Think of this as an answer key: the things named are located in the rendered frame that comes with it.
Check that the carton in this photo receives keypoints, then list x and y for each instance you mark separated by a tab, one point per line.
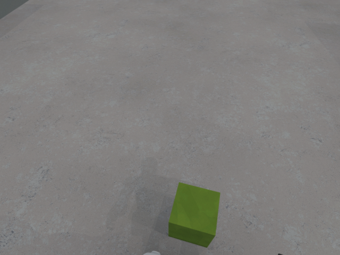
194	215

